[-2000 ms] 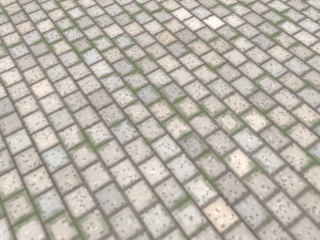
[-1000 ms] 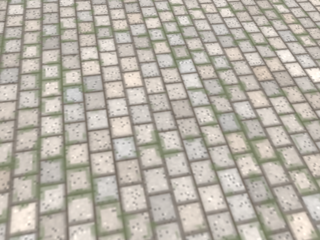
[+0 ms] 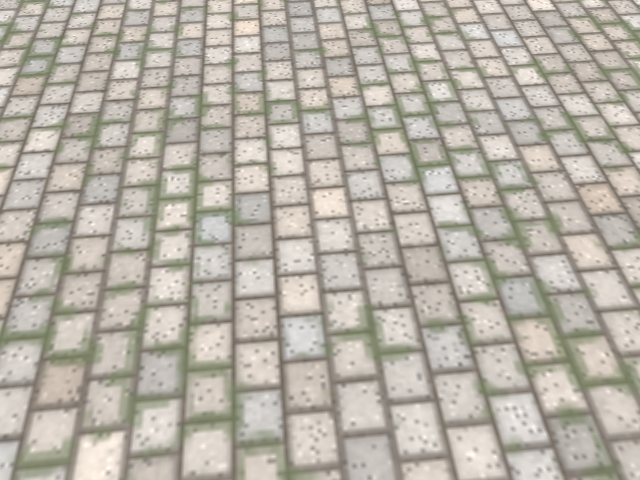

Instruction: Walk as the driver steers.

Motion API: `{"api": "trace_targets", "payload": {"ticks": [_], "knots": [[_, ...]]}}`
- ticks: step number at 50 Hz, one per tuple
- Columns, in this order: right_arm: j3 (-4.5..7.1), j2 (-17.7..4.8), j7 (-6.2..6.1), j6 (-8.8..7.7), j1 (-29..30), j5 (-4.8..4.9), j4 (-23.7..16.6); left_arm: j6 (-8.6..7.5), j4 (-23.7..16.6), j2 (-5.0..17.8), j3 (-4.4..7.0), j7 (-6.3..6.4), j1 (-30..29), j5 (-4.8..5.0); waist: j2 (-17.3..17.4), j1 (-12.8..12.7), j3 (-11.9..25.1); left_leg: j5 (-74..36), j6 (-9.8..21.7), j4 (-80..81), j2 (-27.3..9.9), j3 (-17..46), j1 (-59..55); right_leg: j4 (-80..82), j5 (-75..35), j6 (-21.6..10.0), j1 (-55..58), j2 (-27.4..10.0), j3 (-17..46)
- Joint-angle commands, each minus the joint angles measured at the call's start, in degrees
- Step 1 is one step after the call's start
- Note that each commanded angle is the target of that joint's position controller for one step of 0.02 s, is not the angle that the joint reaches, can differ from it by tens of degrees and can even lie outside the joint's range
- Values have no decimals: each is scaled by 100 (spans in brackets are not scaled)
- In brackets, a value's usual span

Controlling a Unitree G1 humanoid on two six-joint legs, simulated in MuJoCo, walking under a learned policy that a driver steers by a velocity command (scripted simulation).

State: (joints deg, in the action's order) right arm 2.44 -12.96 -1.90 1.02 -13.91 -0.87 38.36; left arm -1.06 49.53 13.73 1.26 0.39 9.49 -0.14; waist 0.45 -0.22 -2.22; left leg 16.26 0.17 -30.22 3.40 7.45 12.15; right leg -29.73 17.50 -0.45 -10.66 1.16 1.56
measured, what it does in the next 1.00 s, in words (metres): walks ahead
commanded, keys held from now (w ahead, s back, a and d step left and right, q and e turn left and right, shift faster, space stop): no key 0.36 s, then w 0.42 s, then w+e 0.04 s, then no key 0.18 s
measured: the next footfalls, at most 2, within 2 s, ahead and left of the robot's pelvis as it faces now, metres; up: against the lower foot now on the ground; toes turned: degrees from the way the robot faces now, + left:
right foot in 1.06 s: +0.40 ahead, -0.08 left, +0.00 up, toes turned -2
left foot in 1.38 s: +0.35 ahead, +0.15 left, +0.00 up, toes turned -1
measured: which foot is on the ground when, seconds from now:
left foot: down 0.00-1.00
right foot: down 0.00-0.66, up 0.68-1.00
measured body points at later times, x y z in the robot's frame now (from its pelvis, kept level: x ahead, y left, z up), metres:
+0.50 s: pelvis +0.01 -0.01 +0.00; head +0.00 -0.01 +0.45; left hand +0.06 +0.26 -0.14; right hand +0.09 -0.27 -0.12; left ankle +0.00 +0.11 -0.72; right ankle -0.02 -0.12 -0.73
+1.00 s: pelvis +0.17 +0.03 +0.00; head +0.21 +0.04 +0.45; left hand +0.38 +0.26 -0.11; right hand +0.12 -0.22 -0.13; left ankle +0.04 +0.13 -0.74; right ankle +0.35 -0.10 -0.70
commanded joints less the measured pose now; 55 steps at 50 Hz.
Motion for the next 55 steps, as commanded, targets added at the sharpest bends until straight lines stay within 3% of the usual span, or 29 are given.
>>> {"api": "trace_targets", "payload": {"ticks": [1,18,20,21,22,23,24,25,27,28,30,31,32,33,34,35,36,38,40,43,46,48,50,52,53,54,55], "knots": [[167,-597,-33,-78,-23,0,-343,-70,-196,635,134,26,-99,5,-10,6,250,-1370,73,391,-373,309,-119,498,-903,-112,-62,-341,364],[153,-590,-96,-115,-214,19,194,-35,521,644,102,63,-9,14,-24,-42,99,-1265,-26,516,-333,192,-163,695,-695,-154,-105,-307,397],[134,-509,-107,-105,-328,36,354,-9,651,650,105,85,139,37,-169,-66,126,89,-16,405,-100,-58,-76,869,759,-261,-146,-246,420],[147,-541,-117,-119,-299,67,359,4,667,809,159,107,202,84,-357,-111,-56,1050,22,146,61,-243,279,1002,1774,-443,-237,-350,648],[138,-535,-118,-170,-178,97,307,-10,683,938,196,124,345,109,-591,-198,-294,1448,47,-214,107,-379,775,1319,2616,-711,-261,-706,1188],[112,-466,-101,-261,-21,152,237,-50,711,1106,245,128,528,118,-912,-271,-470,1277,49,-756,103,-593,1190,1789,3203,-1052,-181,-1279,1975],[90,-452,-78,-369,177,214,166,-94,697,1260,300,135,530,113,-1070,-305,-734,985,69,-1204,-170,-595,1438,2116,3241,-1364,-332,-1825,2659],[109,-534,-43,-463,273,240,153,-139,659,1260,316,143,513,90,-1003,-322,-820,977,108,-1513,-383,-466,1678,2223,2916,-1510,-309,-2030,2908],[125,-597,52,-585,240,252,183,-195,573,1175,311,118,445,133,-878,-269,-658,1269,207,-1459,-607,-432,1874,2177,2143,-1427,90,-2001,2655],[119,-581,98,-627,197,253,228,-192,520,1167,310,104,342,190,-821,-197,-553,1139,246,-1005,-620,-531,1555,2123,1734,-1278,89,-1816,2263],[134,-472,151,-673,-267,220,542,-144,435,1193,313,70,58,264,-690,128,-245,-92,236,140,-292,-1019,-68,1781,970,-984,-591,-1234,1275],[188,-502,152,-649,-672,208,781,-125,453,1116,295,55,155,228,-554,259,-52,-422,158,269,-58,-1175,-843,1420,793,-888,-922,-1003,996],[245,-563,136,-611,-1137,235,948,-147,449,922,228,34,162,180,-328,463,111,-315,174,374,-110,-1021,-1448,854,597,-743,-1242,-791,734],[330,-856,82,-601,-1751,240,1019,-209,344,484,86,-24,8,92,662,725,272,422,499,1104,-1080,460,-2061,-871,355,-387,-1896,-283,140],[452,-1544,140,-622,-2188,185,1015,-353,65,340,52,-36,-57,118,1849,722,365,1363,1374,2011,-2368,3026,-2445,-2411,1298,-209,-3089,240,-109],[340,-1215,178,-690,-1821,112,972,-442,25,748,144,-50,-114,255,1157,511,-2,2104,1687,2203,-2661,3519,-1993,-3401,1475,-315,-3581,-139,354],[252,-947,195,-740,-1358,109,845,-500,29,882,172,-98,-103,340,716,330,-401,2065,1550,2223,-2448,2936,-1818,-3673,866,-456,-3893,-443,467],[173,-838,245,-745,-912,104,729,-547,113,879,201,-133,-80,195,361,184,-421,661,1199,2290,-1956,1774,-1704,-3394,-77,-459,-3802,-724,328],[101,-670,231,-691,-1001,67,805,-506,134,725,192,-214,-113,145,486,166,-290,-849,979,2324,-1619,830,-1615,-3069,-619,-335,-3500,-793,131],[95,-739,155,-612,-1240,47,979,-430,-50,454,110,-245,-475,73,357,222,-329,-2944,959,2210,-1399,-9,-1342,-2349,-1037,-60,-3339,-649,-201],[81,-900,66,-535,-1291,43,1098,-445,-369,226,-9,-250,-1155,39,440,347,-318,-3690,824,2094,-1071,-612,-589,-789,-1881,99,-2196,-279,-563],[103,-1025,60,-529,-1365,68,1232,-417,-465,334,5,-264,-1227,80,558,313,-225,-3711,799,2009,-1234,-547,-601,-379,-2268,53,-1728,-150,-485],[108,-1006,51,-528,-1109,128,1266,-407,-478,575,71,-270,-1042,73,651,72,-98,-3918,702,1731,-1400,-472,-904,-94,-2249,-137,-1478,-134,-237],[125,-1013,29,-470,-805,140,1238,-443,-234,871,203,-259,-266,-2,658,-364,362,-4615,551,917,-1374,-457,-1248,104,-2202,-355,-718,34,-230],[110,-977,43,-434,-817,114,1237,-456,-47,1026,285,-232,282,-33,458,-609,707,-4627,376,106,-1108,-567,-1219,423,-2773,-480,28,37,-279],[58,-879,55,-443,-1045,-7,1167,-441,57,1342,343,-172,824,-124,-108,-659,1372,-3129,141,-1111,-784,-673,-392,29,-4938,-755,1442,-771,470],[-182,-49,131,-430,-2204,-36,1376,-364,144,1383,303,-147,999,-210,-1455,-124,2382,1420,-229,-3242,-58,-636,1106,-128,-6233,-2002,3125,-2352,2267]]}}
